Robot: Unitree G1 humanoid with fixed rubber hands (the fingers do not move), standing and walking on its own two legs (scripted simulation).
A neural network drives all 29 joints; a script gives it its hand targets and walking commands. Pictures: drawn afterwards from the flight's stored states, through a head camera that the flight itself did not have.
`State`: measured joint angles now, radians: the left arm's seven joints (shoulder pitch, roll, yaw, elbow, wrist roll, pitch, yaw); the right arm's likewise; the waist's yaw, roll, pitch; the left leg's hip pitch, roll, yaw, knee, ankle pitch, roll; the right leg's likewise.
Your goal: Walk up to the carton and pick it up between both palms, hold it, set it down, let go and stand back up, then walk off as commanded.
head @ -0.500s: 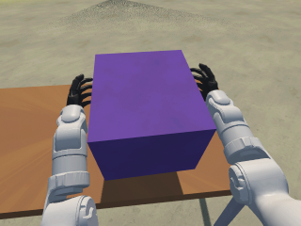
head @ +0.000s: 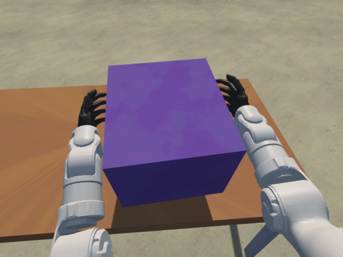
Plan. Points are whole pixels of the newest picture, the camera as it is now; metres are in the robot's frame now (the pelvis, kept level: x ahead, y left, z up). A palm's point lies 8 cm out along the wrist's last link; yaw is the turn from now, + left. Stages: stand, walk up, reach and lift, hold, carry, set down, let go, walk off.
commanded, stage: set down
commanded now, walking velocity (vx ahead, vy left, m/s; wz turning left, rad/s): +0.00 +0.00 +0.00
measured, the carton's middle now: (166, 129) +0.40 +0.02 +0.09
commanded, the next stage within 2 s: none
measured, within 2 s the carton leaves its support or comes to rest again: rests again in 1.62 s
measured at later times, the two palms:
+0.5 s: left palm (96, 135) +0.36 +0.19 +0.11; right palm (235, 110) +0.43 -0.16 +0.13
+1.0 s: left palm (100, 147) +0.36 +0.19 +0.07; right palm (230, 120) +0.44 -0.15 +0.08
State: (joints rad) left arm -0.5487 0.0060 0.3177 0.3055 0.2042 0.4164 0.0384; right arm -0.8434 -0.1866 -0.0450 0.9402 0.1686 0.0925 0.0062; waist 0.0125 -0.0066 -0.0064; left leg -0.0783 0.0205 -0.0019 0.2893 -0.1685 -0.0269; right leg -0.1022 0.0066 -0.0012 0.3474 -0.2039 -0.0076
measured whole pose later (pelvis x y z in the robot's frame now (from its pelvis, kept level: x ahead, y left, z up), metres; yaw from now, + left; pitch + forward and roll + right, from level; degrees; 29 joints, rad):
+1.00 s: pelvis +0.01 -0.01 +0.00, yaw +0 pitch +7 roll +0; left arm -0.50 -0.04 0.32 0.59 0.20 0.11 0.12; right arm -0.84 -0.21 -0.05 1.19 0.07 -0.14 0.05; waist 0.08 0.00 -0.09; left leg -0.26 0.04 0.00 0.30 -0.17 -0.05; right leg -0.28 0.03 0.00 0.35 -0.19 -0.03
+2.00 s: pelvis +0.01 -0.01 +0.00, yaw +0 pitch +12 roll +0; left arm -0.53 -0.04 0.34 0.82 0.19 -0.12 0.15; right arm -0.85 -0.22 -0.05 1.31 0.02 -0.28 0.05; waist 0.10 0.02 -0.14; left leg -0.37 0.05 0.00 0.33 -0.17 -0.05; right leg -0.38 0.03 0.00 0.35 -0.18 -0.03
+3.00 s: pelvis +0.00 -0.01 -0.01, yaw -2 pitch +18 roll -1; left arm -0.63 -0.02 0.35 1.01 0.03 -0.24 0.19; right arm -0.87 -0.26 0.03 1.35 0.25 -0.28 0.07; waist 0.12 0.02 -0.18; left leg -0.55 0.08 0.00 0.43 -0.19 -0.05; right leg -0.51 0.06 0.00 0.35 -0.15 -0.03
